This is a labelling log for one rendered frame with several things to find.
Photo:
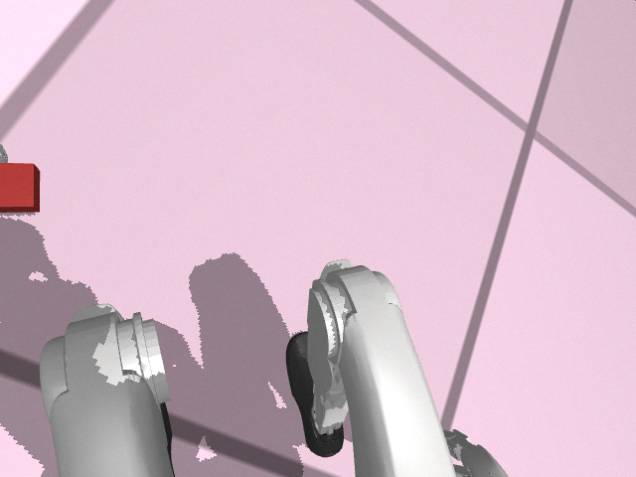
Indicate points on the right robot hand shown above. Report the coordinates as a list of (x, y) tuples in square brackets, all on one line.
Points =
[(477, 461)]

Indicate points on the small box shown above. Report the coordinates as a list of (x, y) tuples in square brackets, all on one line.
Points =
[(19, 188)]

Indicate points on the right robot foot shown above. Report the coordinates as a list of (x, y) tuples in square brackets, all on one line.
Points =
[(301, 385)]

